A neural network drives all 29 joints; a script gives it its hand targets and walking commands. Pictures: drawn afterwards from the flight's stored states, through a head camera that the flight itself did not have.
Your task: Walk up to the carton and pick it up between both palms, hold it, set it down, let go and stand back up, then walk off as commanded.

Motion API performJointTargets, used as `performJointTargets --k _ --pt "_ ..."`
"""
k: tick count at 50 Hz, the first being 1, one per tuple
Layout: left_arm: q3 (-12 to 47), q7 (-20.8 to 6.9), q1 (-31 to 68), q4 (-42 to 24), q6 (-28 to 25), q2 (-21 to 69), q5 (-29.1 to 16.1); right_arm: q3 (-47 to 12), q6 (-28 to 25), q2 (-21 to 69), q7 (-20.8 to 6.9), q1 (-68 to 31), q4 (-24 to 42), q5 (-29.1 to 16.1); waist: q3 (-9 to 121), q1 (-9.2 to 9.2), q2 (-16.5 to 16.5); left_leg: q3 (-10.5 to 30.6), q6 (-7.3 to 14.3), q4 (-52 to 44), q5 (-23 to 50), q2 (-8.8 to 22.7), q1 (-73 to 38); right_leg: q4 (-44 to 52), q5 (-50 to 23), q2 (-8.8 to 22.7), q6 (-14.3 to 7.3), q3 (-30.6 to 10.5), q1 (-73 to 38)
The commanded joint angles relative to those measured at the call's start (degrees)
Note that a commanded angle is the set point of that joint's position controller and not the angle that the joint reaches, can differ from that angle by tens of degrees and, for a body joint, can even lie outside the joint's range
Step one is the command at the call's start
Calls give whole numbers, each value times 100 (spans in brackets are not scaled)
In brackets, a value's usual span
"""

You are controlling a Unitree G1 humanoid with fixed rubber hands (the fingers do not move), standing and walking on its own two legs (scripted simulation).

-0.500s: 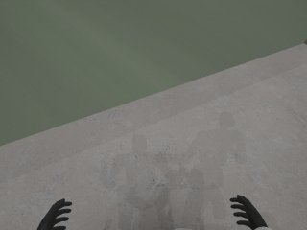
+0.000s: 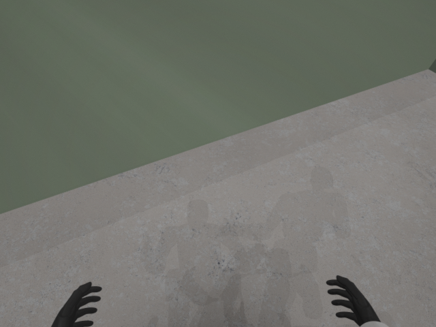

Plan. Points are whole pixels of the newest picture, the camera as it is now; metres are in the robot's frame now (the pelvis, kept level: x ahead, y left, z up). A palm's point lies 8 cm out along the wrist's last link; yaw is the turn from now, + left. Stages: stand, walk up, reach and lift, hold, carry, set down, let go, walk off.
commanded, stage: stand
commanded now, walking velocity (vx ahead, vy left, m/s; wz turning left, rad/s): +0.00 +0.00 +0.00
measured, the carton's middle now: out of the picture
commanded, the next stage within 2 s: walk up in 0.66 s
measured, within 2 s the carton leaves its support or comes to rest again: neither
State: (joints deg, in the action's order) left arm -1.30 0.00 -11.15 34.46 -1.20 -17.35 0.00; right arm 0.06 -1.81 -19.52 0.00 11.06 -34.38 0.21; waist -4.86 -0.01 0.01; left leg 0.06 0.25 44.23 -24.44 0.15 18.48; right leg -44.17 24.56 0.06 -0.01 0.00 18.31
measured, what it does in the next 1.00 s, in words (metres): lifts its right foot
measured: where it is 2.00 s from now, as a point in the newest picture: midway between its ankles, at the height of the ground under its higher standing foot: outside the picture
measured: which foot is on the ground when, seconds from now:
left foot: down 0.00-1.00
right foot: down 0.00-0.88, up 0.90-1.00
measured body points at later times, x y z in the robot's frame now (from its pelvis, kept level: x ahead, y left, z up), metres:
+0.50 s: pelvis +0.00 +0.00 +0.00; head +0.02 +0.00 +0.45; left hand +0.16 +0.27 -0.08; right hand +0.16 -0.28 -0.08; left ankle -0.01 +0.12 -0.71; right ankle -0.01 -0.12 -0.71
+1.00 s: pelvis -0.02 -0.02 +0.00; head +0.02 -0.02 +0.44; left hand +0.13 +0.27 -0.10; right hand +0.11 -0.32 -0.09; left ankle -0.01 +0.12 -0.71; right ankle -0.04 -0.13 -0.65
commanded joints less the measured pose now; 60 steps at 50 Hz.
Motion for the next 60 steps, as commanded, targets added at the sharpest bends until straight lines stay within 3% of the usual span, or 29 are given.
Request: performJointTargets --k 1,11,17,29,42,43,44,45,46,47,50,53,55,56,57,58,59,60 --pt "-451 65 314 -130 -238 -1362 88 495 -186 -1202 71 -136 19 112 1064 -21 93 619 464 -687 1954 430 -330 735 -1922 531 -561 -723 -204" --pt "-440 60 296 -73 -262 -1395 95 498 -219 -1186 66 -135 17 104 1029 24 78 637 473 -701 2063 462 -293 749 -2047 528 -554 -710 -233" --pt "-437 67 281 -97 -254 -1371 75 514 -227 -1262 80 -133 10 99 1054 -51 -27 691 525 -769 2304 526 -268 635 -2173 467 -520 -597 -350" --pt "-440 75 256 -35 -270 -1466 74 487 -217 -1199 94 -21 -16 97 1056 21 51 623 475 -652 2474 474 -416 710 -2435 562 -575 -745 -280" --pt "-425 74 292 -32 -266 -1436 78 510 -213 -1279 91 -59 -21 105 973 -10 26 693 508 -771 2375 514 -359 759 -2197 539 -556 -735 -292" --pt "-525 -76 751 -304 85 -1636 75 586 -116 -1787 135 469 20 22 258 210 276 1832 903 -1104 3944 933 279 -377 -3079 385 -541 -238 112" --pt "-530 -98 805 -479 244 -1375 67 710 -59 -2164 177 783 53 18 256 291 -394 2696 1429 -1591 4881 1469 29 -1432 -2017 -149 -382 -40 510" --pt "-517 -91 828 -556 356 -1166 49 786 -40 -2259 216 906 75 65 129 328 -886 3441 1990 -1864 6085 2063 -518 -2384 817 -493 -201 -159 1386" --pt "-528 -77 848 -602 418 -1209 79 824 -26 -2249 283 1001 100 49 359 330 -492 3300 2100 -1637 6379 2107 -860 -2961 991 -281 -127 -578 1549" --pt "-544 -67 827 -632 438 -1249 62 808 -10 -2100 351 816 151 51 400 238 -195 3157 2039 -1494 6172 2066 -966 -3220 795 -145 -159 -802 1698" --pt "-544 -110 623 -621 474 -1298 94 750 20 -1951 435 438 278 105 414 65 -470 2727 1738 -1292 5660 1763 -904 -2888 517 -4 -209 -818 1625" --pt "-576 -107 569 -591 525 -1343 100 768 65 -2056 454 456 324 114 534 66 -751 2830 1673 -1183 5515 1811 -764 -2155 402 153 -254 -835 1137" --pt "-622 -112 281 -449 523 -1401 99 785 109 -2117 459 218 358 87 592 -69 -996 2764 1408 -1076 5243 1724 -501 -1091 335 278 -339 -853 485" --pt "-634 -111 -69 -294 506 -1358 81 771 151 -2109 442 -10 389 86 618 -255 -1063 2514 1179 -945 4972 1502 -157 -146 48 344 -346 -816 -169" --pt "-675 -109 -587 -40 483 -1338 97 733 207 -2022 419 -314 409 56 690 -587 -1000 1995 827 -616 4208 1100 559 1035 -813 362 -332 -767 -1312" --pt "-756 -95 -543 22 465 -1778 196 549 268 -1288 401 165 261 12 472 -482 872 862 233 839 518 -301 1618 2058 -2045 1221 -448 -1960 -1728" --pt "-770 -124 -109 -127 500 -2230 43 533 345 -1267 524 252 257 -67 454 -381 1750 821 -8 1518 -1159 -783 1465 2591 -3129 2140 -317 -2503 -692" --pt "-815 -93 186 -232 503 -2216 55 640 415 -1560 561 347 115 -36 339 -291 1347 1093 17 1885 -1035 -725 1190 2914 -2172 2110 -42 -2659 -402"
